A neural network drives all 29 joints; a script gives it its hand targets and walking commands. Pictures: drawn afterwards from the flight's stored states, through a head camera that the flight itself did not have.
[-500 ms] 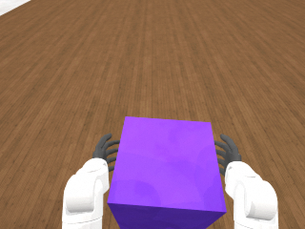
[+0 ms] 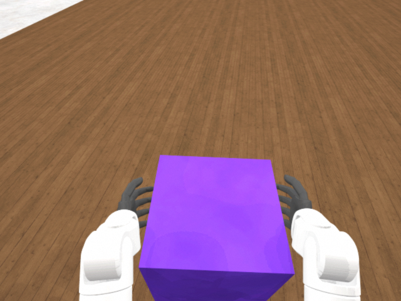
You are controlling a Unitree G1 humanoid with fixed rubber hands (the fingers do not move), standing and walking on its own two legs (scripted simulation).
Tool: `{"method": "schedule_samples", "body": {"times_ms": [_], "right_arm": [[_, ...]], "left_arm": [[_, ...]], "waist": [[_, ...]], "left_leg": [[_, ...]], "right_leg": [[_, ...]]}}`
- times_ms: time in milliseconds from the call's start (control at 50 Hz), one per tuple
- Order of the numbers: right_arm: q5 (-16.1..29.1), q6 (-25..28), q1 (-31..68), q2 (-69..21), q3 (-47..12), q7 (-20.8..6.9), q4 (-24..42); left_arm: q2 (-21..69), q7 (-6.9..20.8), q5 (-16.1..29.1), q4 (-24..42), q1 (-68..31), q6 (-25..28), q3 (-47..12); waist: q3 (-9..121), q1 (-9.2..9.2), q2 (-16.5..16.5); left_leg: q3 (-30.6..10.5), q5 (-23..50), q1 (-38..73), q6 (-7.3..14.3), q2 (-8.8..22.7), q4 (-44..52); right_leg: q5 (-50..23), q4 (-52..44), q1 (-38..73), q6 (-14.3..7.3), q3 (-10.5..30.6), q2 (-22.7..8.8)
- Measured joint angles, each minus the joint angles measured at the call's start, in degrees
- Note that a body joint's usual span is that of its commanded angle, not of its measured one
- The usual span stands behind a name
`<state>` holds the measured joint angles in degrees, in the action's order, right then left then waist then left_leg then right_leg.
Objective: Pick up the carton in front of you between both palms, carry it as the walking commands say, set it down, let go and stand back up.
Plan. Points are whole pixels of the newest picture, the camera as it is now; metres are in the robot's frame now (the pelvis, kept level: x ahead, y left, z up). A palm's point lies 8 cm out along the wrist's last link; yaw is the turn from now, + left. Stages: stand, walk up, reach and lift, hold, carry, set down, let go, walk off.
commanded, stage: carry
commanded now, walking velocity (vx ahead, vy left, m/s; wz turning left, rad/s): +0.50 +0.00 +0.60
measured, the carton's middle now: (211, 236) +0.27 +0.00 +0.01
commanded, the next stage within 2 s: none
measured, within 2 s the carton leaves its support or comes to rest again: neither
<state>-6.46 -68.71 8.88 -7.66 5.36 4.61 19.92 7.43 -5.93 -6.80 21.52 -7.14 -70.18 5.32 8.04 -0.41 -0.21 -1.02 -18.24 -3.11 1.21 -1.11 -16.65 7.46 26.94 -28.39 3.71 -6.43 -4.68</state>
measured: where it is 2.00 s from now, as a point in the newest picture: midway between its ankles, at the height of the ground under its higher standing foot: (184, 162)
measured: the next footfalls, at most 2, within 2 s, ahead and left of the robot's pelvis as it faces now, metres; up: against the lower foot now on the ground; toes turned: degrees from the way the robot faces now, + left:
right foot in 0.02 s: +0.17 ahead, -0.13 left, +0.00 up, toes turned -6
left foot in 0.46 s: +0.43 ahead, +0.13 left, +0.00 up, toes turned +20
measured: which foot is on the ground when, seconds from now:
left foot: down 0.00-0.04, up 0.06-0.44, down 0.46-0.96, up 0.98-1.00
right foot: up 0.00-0.00, down 0.02-0.50, up 0.52-0.92, down 0.94-1.00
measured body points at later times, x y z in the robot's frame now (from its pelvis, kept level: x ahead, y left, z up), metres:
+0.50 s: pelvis +0.31 +0.03 -0.02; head +0.31 +0.03 +0.43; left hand +0.56 +0.23 +0.07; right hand +0.61 -0.07 +0.07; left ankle +0.39 +0.12 -0.74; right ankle +0.14 -0.12 -0.72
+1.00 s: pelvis +0.64 +0.04 -0.02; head +0.64 +0.04 +0.43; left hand +0.88 +0.25 +0.06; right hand +0.95 -0.05 +0.05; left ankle +0.42 +0.12 -0.68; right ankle +0.75 -0.02 -0.74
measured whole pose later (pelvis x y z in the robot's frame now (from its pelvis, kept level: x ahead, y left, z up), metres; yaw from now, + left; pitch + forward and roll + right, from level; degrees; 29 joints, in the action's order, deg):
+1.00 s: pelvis +0.64 +0.04 -0.02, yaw +12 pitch +3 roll -1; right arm -7.3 -69.1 9.5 -7.7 7.3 4.4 19.0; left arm 7.7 -5.5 -7.2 17.2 -9.6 -69.4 5.1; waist 3.8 1.0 2.5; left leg 5.3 -26.5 -6.9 -1.0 5.0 -49.9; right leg 8.1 31.3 -25.8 -4.9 -14.0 -2.2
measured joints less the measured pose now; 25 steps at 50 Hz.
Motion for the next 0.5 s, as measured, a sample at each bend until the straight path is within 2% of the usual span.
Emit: {"method": "schedule_samples", "body": {"times_ms": [20,40,80,100,120,160,220,300,400,460,480,500], "right_arm": [[-0.2,-0.2,0.0,0.0,0.1,0.0,-0.1],[-0.4,-0.3,-0.1,0.1,0.6,-0.1,-0.3],[-0.5,-0.2,-0.4,0.3,1.9,-0.2,-1.7],[-0.7,-0.3,-0.6,0.2,2.2,-0.2,-2.3],[-0.8,-0.3,-0.9,0.1,2.1,-0.1,-2.9],[-1.0,-0.2,-1.3,0.2,1.1,0.1,-3.4],[-1.0,0.5,-1.5,0.2,-0.2,0.2,-2.9],[-1.1,1.2,-1.5,0.2,-1.2,0.3,-0.6],[-0.8,0.4,-1.5,0.2,-1.3,0.5,3.4],[-0.5,-0.4,-0.5,0.1,-0.8,0.5,3.8],[-0.4,-0.3,0.1,0.0,-0.8,0.5,3.1],[-0.5,0.0,0.7,-0.1,-0.8,0.5,1.6]], "left_arm": [[0.0,0.0,0.1,-0.5,-0.3,-0.1,0.0],[0.1,0.0,0.0,-1.8,-0.8,0.2,-0.3],[0.2,0.1,-0.3,-5.5,-1.5,1.3,-1.1],[0.2,0.1,-0.3,-6.6,-1.3,1.4,-1.2],[0.1,0.2,-0.3,-7.0,-0.8,1.5,-1.1],[0.0,0.2,0.0,-6.8,0.5,1.8,-1.0],[-0.1,0.2,0.4,-5.3,1.7,2.6,-0.5],[-0.1,0.3,1.0,-2.4,2.1,3.2,-0.1],[0.0,0.3,1.3,0.9,0.9,2.1,-0.2],[0.0,0.3,0.9,1.8,0.0,0.9,0.0],[0.0,0.3,0.8,1.7,-0.4,0.6,0.4],[0.0,0.3,0.7,1.0,-0.8,0.4,1.0]], "waist": [[0.1,-0.13,0.3],[0.3,-0.15,1.1],[0.1,0.23,2.3],[-0.3,0.39,2.2],[-0.8,0.56,2.1],[-1.6,1.02,2.0],[-2.6,1.92,1.5],[-3.1,2.56,0.9],[-3.2,2.20,0.4],[-3.2,1.79,-0.3],[-3.3,1.45,-1.1],[-3.5,0.82,-1.9]], "left_leg": [[-1.1,-2.6,0.2,-0.5,0.1,-2.8],[-1.3,-5.6,-1.3,-0.6,0.7,-8.5],[-0.1,-7.6,-8.4,-0.1,1.1,-25.4],[0.9,-7.5,-12.0,0.3,1.0,-33.0],[2.1,-6.4,-15.2,0.7,1.1,-38.4],[4.1,-3.0,-20.1,0.8,2.1,-42.5],[5.8,0.8,-25.0,0.3,3.3,-38.6],[7.3,5.4,-28.2,-0.5,4.4,-28.0],[10.6,10.8,-27.4,0.4,4.1,-15.8],[13.6,11.9,-23.2,1.8,2.4,-10.1],[14.1,14.1,-22.1,3.1,1.7,-10.3],[14.6,12.7,-22.1,4.0,1.3,-13.0]], "right_leg": [[0.1,-2.5,2.2,-0.2,-1.1,0.3],[-2.6,-2.5,3.3,-1.6,-2.2,0.5],[-0.6,1.0,3.9,-4.4,-4.5,0.1],[1.1,1.2,5.1,-5.0,-5.3,-0.3],[2.3,0.4,6.7,-5.3,-5.9,-0.6],[3.0,-2.5,10.4,-4.6,-6.8,-0.9],[3.8,-7.1,15.7,-4.6,-7.8,-1.0],[5.9,-11.1,22.0,-3.7,-8.8,-1.0],[11.5,-12.1,29.6,-1.4,-9.8,-1.2],[17.6,-6.6,32.3,0.5,-9.5,-2.6],[20.2,-1.0,31.5,0.7,-9.0,-4.0],[19.4,7.6,28.5,0.3,-7.3,-5.6]]}}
